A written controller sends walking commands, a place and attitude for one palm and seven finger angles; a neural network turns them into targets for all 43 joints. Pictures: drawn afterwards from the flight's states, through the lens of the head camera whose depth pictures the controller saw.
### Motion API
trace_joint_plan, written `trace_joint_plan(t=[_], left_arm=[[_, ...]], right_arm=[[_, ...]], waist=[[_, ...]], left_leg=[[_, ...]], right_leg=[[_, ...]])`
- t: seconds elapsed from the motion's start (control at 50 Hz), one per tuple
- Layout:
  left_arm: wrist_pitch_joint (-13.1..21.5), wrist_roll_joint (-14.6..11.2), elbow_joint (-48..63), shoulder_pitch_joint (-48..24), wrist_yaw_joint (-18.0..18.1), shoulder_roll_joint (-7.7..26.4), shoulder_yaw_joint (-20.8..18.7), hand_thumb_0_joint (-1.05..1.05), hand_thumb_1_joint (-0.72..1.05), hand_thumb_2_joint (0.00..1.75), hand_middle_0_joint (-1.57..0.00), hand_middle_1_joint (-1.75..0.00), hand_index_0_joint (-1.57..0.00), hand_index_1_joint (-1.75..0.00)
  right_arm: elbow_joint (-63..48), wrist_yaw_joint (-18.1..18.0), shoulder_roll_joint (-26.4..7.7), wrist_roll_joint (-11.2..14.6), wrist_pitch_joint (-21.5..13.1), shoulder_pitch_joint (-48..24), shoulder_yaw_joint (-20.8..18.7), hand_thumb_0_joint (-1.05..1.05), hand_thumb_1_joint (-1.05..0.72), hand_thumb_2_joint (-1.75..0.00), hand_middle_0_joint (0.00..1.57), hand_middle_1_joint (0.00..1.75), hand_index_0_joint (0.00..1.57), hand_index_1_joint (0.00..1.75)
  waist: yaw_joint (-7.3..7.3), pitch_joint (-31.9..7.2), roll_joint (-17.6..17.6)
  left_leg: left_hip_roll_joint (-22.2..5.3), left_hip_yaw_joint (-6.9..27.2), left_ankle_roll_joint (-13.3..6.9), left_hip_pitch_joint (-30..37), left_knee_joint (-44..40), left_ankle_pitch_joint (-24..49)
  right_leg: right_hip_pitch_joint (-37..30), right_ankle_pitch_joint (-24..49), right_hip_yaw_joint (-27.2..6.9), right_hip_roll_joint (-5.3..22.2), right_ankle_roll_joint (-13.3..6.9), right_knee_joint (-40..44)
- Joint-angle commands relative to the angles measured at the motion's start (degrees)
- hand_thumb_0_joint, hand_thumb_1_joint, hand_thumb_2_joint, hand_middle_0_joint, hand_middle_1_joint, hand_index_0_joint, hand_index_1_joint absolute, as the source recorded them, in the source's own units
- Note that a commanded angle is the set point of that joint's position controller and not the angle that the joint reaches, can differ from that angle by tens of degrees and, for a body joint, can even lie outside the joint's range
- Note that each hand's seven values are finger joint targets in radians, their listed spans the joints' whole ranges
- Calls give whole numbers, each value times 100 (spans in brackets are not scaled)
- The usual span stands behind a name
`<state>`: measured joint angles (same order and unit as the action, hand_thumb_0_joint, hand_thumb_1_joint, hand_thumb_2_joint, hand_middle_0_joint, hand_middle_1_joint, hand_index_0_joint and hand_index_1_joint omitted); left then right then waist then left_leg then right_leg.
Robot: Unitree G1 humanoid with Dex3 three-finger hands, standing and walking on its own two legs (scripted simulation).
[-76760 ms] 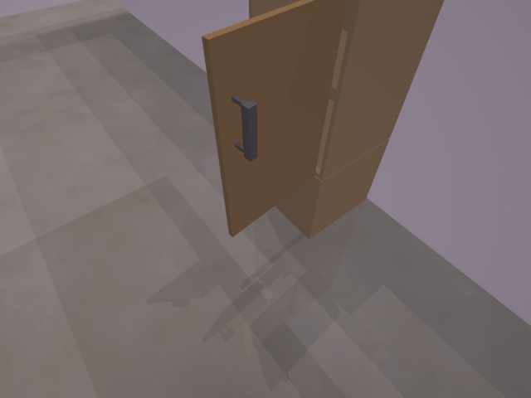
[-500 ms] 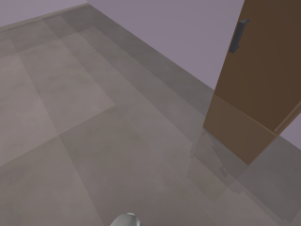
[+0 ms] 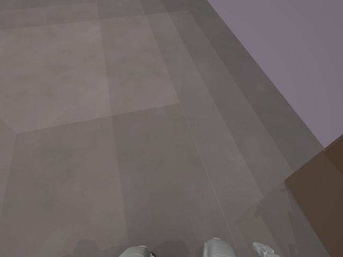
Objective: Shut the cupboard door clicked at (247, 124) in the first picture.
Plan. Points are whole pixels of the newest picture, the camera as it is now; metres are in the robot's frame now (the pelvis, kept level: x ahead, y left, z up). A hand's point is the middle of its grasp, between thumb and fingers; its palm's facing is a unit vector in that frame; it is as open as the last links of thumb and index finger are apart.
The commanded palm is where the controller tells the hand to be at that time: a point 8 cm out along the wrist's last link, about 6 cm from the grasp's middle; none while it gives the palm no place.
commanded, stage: turn to face it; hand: left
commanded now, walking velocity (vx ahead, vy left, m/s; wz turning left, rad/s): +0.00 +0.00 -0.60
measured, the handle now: out of the picture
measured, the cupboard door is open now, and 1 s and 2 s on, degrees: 3 3 3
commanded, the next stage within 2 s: take the last steps up to it in 1.92 s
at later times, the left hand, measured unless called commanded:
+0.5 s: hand (122, 229) +0.19 +0.15 -0.16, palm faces -0.14 -0.97 -0.21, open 7.3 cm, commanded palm none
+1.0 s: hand (153, 175) +0.35 +0.09 -0.14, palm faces -0.52 -0.81 -0.29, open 7.4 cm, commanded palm none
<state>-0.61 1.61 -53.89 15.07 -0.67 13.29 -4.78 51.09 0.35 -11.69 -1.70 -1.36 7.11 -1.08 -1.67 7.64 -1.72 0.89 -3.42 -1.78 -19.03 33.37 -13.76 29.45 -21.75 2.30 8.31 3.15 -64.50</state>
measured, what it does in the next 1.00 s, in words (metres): walks ahead, turning right: right foot, then left foot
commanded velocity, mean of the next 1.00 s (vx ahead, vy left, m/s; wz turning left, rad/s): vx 0.00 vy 0.00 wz -0.60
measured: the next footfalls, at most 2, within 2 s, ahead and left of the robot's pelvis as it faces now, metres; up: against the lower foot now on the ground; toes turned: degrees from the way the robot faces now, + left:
right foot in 0.16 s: +0.17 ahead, -0.14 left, +0.00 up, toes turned -7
left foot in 0.56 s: +0.20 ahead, +0.09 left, +0.00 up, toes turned -16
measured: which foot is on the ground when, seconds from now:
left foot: down 0.00-0.16, up 0.18-0.54, down 0.56-0.94, up 0.96-1.00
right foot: up 0.00-0.14, down 0.16-0.56, up 0.58-0.92, down 0.94-1.00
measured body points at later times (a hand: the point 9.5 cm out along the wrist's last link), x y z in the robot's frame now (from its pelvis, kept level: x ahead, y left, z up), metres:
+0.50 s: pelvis +0.11 -0.03 +0.01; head +0.16 -0.03 +0.46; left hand +0.20 +0.20 -0.14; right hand +0.14 -0.29 -0.13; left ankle +0.13 +0.10 -0.69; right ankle +0.13 -0.13 -0.73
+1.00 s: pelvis +0.12 -0.03 +0.00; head +0.16 -0.07 +0.44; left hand +0.37 +0.13 -0.12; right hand +0.02 -0.28 -0.16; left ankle +0.16 +0.10 -0.69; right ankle +0.07 -0.13 -0.73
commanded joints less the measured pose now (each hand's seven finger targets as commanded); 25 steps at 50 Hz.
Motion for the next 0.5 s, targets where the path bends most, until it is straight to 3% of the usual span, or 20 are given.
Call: trace_joint_plan(t=[0.0, 0.08, 0.1, 0.12, 0.14, 0.16, 0.18, 0.2, 0.22, 0.24, 0.26, 0.28, 0.3, 0.4, 0.44, 0.48], left_arm=[[29, 7, 179, 479, 42, -6, 77, 0, 90, 90, -20, -30, -20, -30], [36, 15, -35, 715, 44, -12, 126, 0, 90, 90, -20, -30, -20, -30], [54, 23, -51, 830, 48, 138, 79, 0, 90, 90, -20, -30, -20, -30], [113, 29, -32, 975, 52, 394, 25, 0, 90, 90, -20, -30, -20, -30], [164, 67, 13, 989, 81, 827, -51, 0, 90, 90, -20, -30, -20, -30], [162, 17, 61, 1019, 87, 1142, -72, 0, 90, 90, -20, -30, -20, -30], [209, -16, 91, 746, 132, 1043, -88, 0, 90, 90, -20, -30, -20, -30], [175, -23, 126, 451, 172, 909, -111, 0, 90, 90, -20, -30, -20, -30], [146, -32, 178, 209, 213, 781, -130, 0, 90, 90, -20, -30, -20, -30], [141, -28, 217, 157, 221, 680, -136, 0, 90, 90, -20, -30, -20, -30], [148, -25, 192, 192, 231, 601, -146, 0, 90, 90, -20, -30, -20, -30], [146, -17, 172, 208, 236, 598, -155, 0, 90, 90, -20, -30, -20, -30], [137, -19, 145, 234, 236, 614, -162, 0, 90, 90, -20, -30, -20, -30], [33, 0, 165, 180, 211, 749, -232, 0, 90, 90, -20, -30, -20, -30], [-12, 14, 251, 2, 202, 828, -280, 0, 90, 90, -20, -30, -20, -30], [-67, -21, 336, -228, 175, 824, -284, 0, 90, 90, -20, -30, -20, -30]], right_arm=[[-20, -164, -769, 4, -32, 346, -251, 0, -90, -90, 20, 30, 20, 30], [164, -155, -715, 17, 71, 211, -278, 0, -90, -90, 20, 30, 20, 30], [191, -143, -653, 30, 96, 246, -276, 0, -90, -90, 20, 30, 20, 30], [204, -126, -563, 61, 113, 319, -265, 0, -90, -90, 20, 30, 20, 30], [122, -96, -300, 86, 149, 512, -252, 0, -90, -90, 20, 30, 20, 30], [38, -91, -220, 100, 220, 597, -229, 0, -90, -90, 20, 30, 20, 30], [59, -131, -391, 73, 260, 582, -240, 0, -90, -90, 20, 30, 20, 30], [82, -138, -547, 83, 236, 523, -283, 0, -90, -90, 20, 30, 20, 30], [168, -138, -570, 102, 207, 586, -272, 0, -90, -90, 20, 30, 20, 30], [198, -148, -480, 100, 198, 532, -252, 0, -90, -90, 20, 30, 20, 30], [200, -167, -390, 91, 218, 442, -236, 0, -90, -90, 20, 30, 20, 30], [177, -179, -304, 90, 239, 410, -222, 0, -90, -90, 20, 30, 20, 30], [148, -188, -256, 91, 263, 398, -218, 0, -90, -90, 20, 30, 20, 30], [-43, -215, -273, 118, 287, 273, -241, 0, -90, -90, 20, 30, 20, 30], [-87, -223, -281, 143, 253, 393, -244, 0, -90, -90, 20, 30, 20, 30], [-50, -257, -340, 155, 212, 642, -253, 0, -90, -90, 20, 30, 20, 30]], waist=[[65, -711, 902], [-163, -372, 640], [-219, -315, 406], [-283, -295, -8], [-220, -317, -1006], [-190, -565, -1348], [-66, -810, -1817], [-8, -738, -1706], [110, -990, -1211], [93, -1210, -657], [77, -1274, -319], [76, -1307, -194], [55, -1335, -115], [-4, -1192, -477], [49, -1230, -481], [212, -1147, -517]], left_leg=[[-1411, 902, -813, 34, -1831, 110], [-1307, 448, -485, -552, -1347, -740], [-1145, 259, -327, -571, -999, -893], [-740, -68, -77, -484, -278, -1033], [-118, -442, 194, -837, 994, -1838], [38, -188, 247, -787, 2122, -2582], [-119, 347, 261, -964, 2627, -2204], [-192, 441, 287, -1188, 2989, -1712], [-336, 493, 323, -1177, 3030, -1342], [-321, 437, 373, -1074, 3006, -1148], [-330, 416, 408, -963, 2882, -1104], [-311, 396, 437, -912, 2674, -1110], [-276, 372, 460, -890, 2479, -1099], [-192, 346, 493, -672, 1496, -1045], [-184, 374, 452, -359, 866, -1022], [-130, 369, 414, 434, -125, -442]], right_leg=[[-539, 450, 92, -168, -56, 1333], [-1778, 1130, 283, -573, -111, 2642], [-1976, 1215, 136, -590, -137, 2991], [-1919, 1449, -533, -375, -262, 3605], [-1923, 1719, -2006, 570, -693, 4457], [-1768, 1431, -3039, 1300, -1290, 5138], [-1844, 1330, -3472, 1118, -1395, 5336], [-2007, 1567, -3203, 980, -1438, 5235], [-2235, 2039, -2667, 808, -1444, 4988], [-2386, 2659, -2248, 632, -1414, 4757], [-2324, 3132, -2070, 583, -1424, 4636], [-2352, 3430, -1967, 541, -1433, 4562], [-2412, 3529, -1954, 495, -1432, 4545], [-2269, 3101, -2206, 347, -1426, 4565], [-2109, 2762, -2345, 294, -1396, 4471], [-1473, 2298, -2371, 78, -1161, 4295]])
